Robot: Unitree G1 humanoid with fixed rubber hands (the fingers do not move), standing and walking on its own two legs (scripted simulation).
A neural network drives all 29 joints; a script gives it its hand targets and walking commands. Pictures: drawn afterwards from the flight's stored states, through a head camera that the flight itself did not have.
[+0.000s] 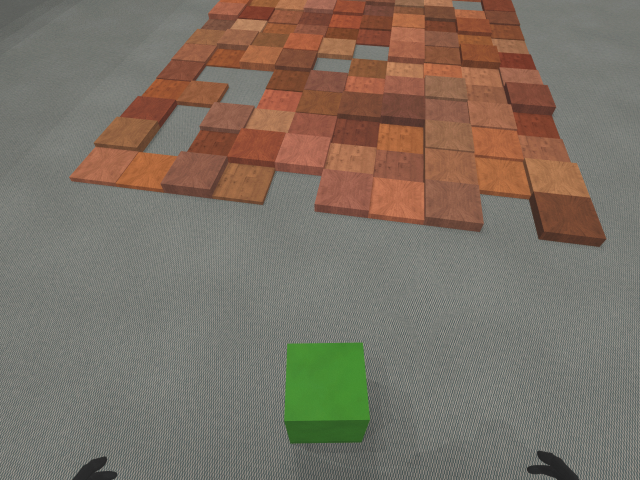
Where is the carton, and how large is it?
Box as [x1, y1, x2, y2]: [284, 343, 369, 442]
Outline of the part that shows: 287,344 284,421 290,442 361,441 369,420 362,343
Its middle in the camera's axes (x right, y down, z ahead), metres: +0.02 +0.45 +1.10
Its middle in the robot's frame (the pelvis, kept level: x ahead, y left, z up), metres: +0.41 -0.01 -0.66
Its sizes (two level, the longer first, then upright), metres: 0.210 0.200 0.250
